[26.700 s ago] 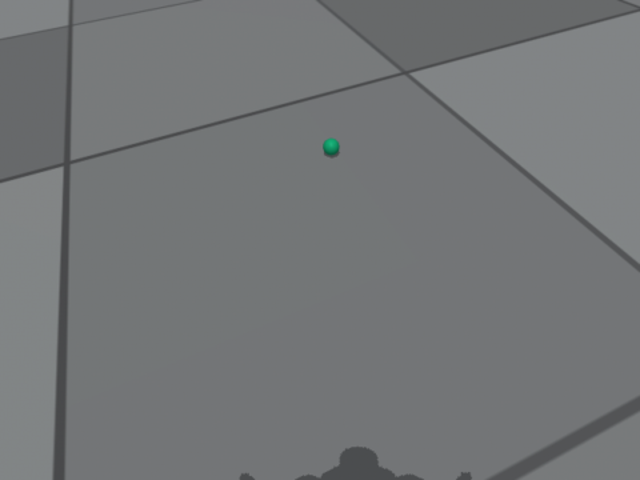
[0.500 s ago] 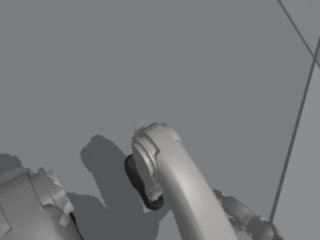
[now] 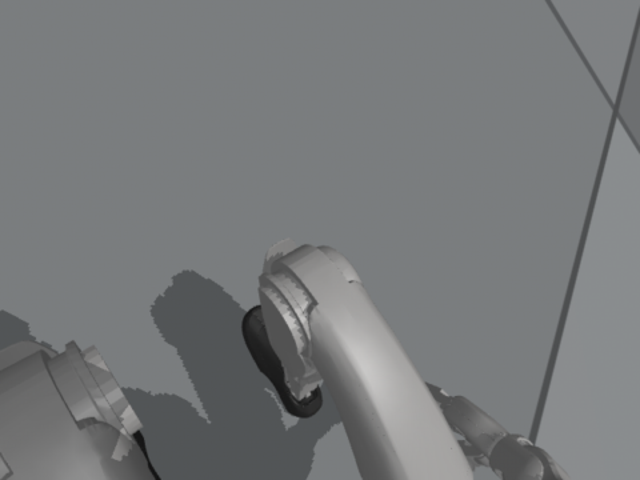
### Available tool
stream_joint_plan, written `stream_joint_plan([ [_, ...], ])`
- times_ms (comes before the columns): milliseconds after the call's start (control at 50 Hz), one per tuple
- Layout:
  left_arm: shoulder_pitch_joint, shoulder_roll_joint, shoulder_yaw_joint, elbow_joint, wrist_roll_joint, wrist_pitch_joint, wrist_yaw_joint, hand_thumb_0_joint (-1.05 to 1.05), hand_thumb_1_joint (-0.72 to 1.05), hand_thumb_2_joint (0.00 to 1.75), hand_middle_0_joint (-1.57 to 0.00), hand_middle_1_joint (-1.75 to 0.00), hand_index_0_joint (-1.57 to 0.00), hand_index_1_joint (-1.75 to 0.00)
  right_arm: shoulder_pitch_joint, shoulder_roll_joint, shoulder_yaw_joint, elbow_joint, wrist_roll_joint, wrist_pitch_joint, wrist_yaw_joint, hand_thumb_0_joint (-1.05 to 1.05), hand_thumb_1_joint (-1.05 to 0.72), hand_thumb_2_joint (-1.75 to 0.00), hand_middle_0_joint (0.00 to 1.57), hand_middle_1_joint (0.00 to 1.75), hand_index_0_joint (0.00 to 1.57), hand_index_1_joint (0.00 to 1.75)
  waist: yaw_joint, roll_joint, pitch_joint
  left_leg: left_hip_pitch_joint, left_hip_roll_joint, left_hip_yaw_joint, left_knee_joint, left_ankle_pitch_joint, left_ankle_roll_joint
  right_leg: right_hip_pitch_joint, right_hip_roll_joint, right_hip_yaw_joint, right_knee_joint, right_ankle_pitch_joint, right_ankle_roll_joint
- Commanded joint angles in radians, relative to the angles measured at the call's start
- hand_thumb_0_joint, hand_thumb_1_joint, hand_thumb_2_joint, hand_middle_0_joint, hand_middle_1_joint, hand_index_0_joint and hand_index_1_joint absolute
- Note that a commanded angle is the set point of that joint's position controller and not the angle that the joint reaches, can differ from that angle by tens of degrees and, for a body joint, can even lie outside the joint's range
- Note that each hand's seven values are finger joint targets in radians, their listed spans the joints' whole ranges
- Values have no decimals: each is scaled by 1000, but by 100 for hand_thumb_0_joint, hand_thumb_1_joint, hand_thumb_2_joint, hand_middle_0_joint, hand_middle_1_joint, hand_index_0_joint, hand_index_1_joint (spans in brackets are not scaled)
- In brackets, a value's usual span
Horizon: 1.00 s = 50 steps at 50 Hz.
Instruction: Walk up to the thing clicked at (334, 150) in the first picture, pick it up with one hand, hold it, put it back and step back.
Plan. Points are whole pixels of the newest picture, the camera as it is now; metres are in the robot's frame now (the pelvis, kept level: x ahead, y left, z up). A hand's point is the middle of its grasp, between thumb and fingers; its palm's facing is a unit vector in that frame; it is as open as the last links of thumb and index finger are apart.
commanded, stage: close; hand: left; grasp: from above
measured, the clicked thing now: out of the picture +0.48 +0.36 -0.27
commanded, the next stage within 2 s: settle in 0.66 s
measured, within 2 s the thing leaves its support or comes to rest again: leaves its support in 1.02 s
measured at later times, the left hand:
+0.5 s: hand out of the picture +0.47 +0.35 -0.26, palm faces -0.41 -0.18 -0.89, open 9.5 cm
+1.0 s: hand out of the picture +0.47 +0.35 -0.25, palm faces -0.42 -0.18 -0.89, open 9.4 cm
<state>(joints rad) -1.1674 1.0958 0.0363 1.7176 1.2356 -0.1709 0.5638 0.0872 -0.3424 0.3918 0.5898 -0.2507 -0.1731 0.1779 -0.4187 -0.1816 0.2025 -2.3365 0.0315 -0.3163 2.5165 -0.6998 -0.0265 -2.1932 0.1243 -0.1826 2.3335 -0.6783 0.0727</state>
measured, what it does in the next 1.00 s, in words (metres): stands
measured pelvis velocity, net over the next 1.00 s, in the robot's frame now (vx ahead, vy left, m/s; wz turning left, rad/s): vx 0.00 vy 0.00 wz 0.00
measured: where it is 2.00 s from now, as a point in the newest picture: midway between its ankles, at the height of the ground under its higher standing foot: (219, 426)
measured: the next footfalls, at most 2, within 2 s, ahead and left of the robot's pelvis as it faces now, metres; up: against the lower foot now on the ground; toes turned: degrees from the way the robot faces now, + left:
none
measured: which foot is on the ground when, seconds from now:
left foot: down 0.00-1.00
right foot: down 0.00-1.00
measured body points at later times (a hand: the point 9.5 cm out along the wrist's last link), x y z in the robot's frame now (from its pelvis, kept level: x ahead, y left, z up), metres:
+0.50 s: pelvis +0.00 +0.00 +0.00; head +0.29 +0.15 +0.31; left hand +0.48 +0.35 -0.20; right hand +0.07 -0.24 -0.05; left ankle +0.06 +0.13 -0.28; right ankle +0.12 -0.12 -0.28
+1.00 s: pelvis +0.00 +0.00 +0.00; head +0.29 +0.15 +0.31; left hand +0.49 +0.35 -0.20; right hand +0.06 -0.24 -0.05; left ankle +0.06 +0.13 -0.28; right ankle +0.12 -0.12 -0.28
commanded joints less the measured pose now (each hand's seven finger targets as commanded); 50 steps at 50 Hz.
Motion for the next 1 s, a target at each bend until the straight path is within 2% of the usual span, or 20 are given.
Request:
stream_joint_plan([
  [0,-239,194,-4,-89,-21,16,34,0,7,66,-42,-95,-48,-89,176,-337,-103,16,3,3,-15,0,-90,-90,20,30,20,30,-55,611,-615,488,53,126,-257,200,27,357,24,-112,-198,279,-89],
  [60,-240,190,-10,-105,-29,12,18,0,12,68,-47,-94,-53,-88,177,-340,-103,10,2,2,-15,0,-90,-90,20,30,20,30,-61,595,-621,490,53,119,-256,198,28,357,22,-117,-197,270,-88],
  [80,-242,201,-6,-118,-29,11,16,0,16,66,-49,-94,-55,-87,174,-344,-105,12,6,1,-15,0,-90,-90,20,30,20,30,-51,606,-628,501,53,116,-254,210,28,344,21,-121,-193,280,-87],
  [120,-236,197,-11,-116,-33,10,6,0,19,66,-53,-90,-59,-84,187,-343,-103,8,6,-1,-14,0,-90,-90,20,30,20,30,-65,568,-620,480,52,125,-244,200,33,381,23,-109,-206,278,-81],
  [180,-243,211,5,-120,-40,2,7,0,21,62,-53,-89,-60,-82,189,-342,-100,13,10,-3,-13,0,-90,-90,20,30,20,30,-55,574,-638,492,54,114,-246,233,30,366,21,-120,-197,298,-82],
  [240,-230,198,-7,-106,-32,-4,4,0,26,61,-58,-87,-64,-81,189,-342,-99,17,7,1,-15,0,-90,-90,20,30,20,30,-65,586,-624,509,56,112,-247,237,29,366,22,-121,-198,301,-81],
  [300,-227,201,-5,-136,-25,-5,-2,0,31,62,-63,-85,-68,-79,184,-342,-104,11,11,-3,-11,0,-90,-90,20,30,20,30,-49,623,-625,538,56,113,-246,277,24,341,22,-120,-180,318,-86],
  [340,-224,204,1,-129,-19,-4,1,0,36,61,-65,-86,-71,-80,203,-342,-99,21,6,3,-9,0,-90,-90,20,30,20,30,-57,630,-633,533,53,116,-248,286,24,371,21,-122,-186,332,-84],
  [400,-209,200,-1,-116,-25,-8,5,0,38,63,-69,-85,-74,-79,180,-344,-102,9,7,6,-12,0,-90,-90,20,30,20,30,-47,598,-607,501,54,118,-252,245,28,351,24,-121,-198,301,-84],
  [420,-212,201,-5,-116,-19,-9,6,0,41,62,-70,-85,-75,-79,182,-343,-101,9,2,8,-13,0,-90,-90,20,30,20,30,-57,600,-605,500,55,118,-253,229,28,367,25,-119,-200,292,-84],
  [460,-221,211,5,-129,-19,-10,5,0,47,64,-73,-87,-79,-81,181,-346,-107,11,4,4,-13,0,-90,-90,20,30,20,30,-44,613,-610,515,54,109,-259,223,23,328,19,-127,-187,277,-89],
  [480,-216,202,-4,-121,-22,-9,5,0,48,64,-75,-85,-81,-79,184,-343,-102,12,-3,6,-12,0,-90,-90,20,30,20,30,-56,618,-612,514,55,114,-260,223,25,364,24,-121,-194,281,-87],
  [600,-231,191,-8,-119,-23,-7,7,0,56,67,-83,-84,-88,-79,188,-347,-104,7,-1,2,-10,0,-90,-90,20,30,20,30,-67,599,-595,511,54,110,-258,220,25,349,20,-122,-194,283,-85],
  [680,-233,219,3,-115,-26,-3,14,0,63,66,-88,-83,-93,-78,185,-349,-97,7,0,5,-17,0,-90,-90,20,30,20,30,-57,585,-615,498,53,117,-252,221,29,365,20,-120,-205,293,-81],
  [740,-233,202,-6,-110,-25,-1,8,0,65,69,-91,-82,-95,-77,191,-345,-94,15,-4,4,-16,0,-90,-90,20,30,20,30,-67,609,-613,512,55,113,-257,227,25,363,22,-124,-197,292,-84],
  [760,-231,205,-3,-117,-26,-1,3,0,57,66,-88,-84,-95,-78,188,-348,-102,13,6,1,-15,0,-92,-90,20,30,20,30,-58,599,-605,514,55,107,-253,237,25,337,19,-125,-188,293,-85],
  [800,-232,220,-1,-131,-33,0,-1,0,59,67,-90,-82,-96,-77,191,-349,-95,5,-2,5,-16,0,-92,-90,20,30,20,30,-63,594,-625,509,55,117,-250,231,29,382,23,-117,-204,295,-81],
  [860,-242,237,9,-160,-40,9,-13,0,60,69,-91,-83,-97,-78,182,-346,-101,5,6,5,-17,0,-92,-90,20,30,20,30,-40,630,-661,530,56,118,-258,249,25,377,21,-115,-194,303,-87],
  [960,-232,234,19,-210,-37,18,-32,0,63,68,-94,-82,-99,-77,192,-337,-108,7,9,14,-10,0,-92,-90,20,30,20,30,-26,656,-705,546,53,126,-252,285,27,394,22,-110,-196,332,-88],
  [980,-259,246,31,-267,-36,18,-37,0,65,68,-96,-81,-101,-76,204,-340,-115,16,16,15,-8,0,-92,-90,20,30,20,30,-22,680,-719,555,51,129,-250,300,24,383,17,-112,-189,340,-90],
])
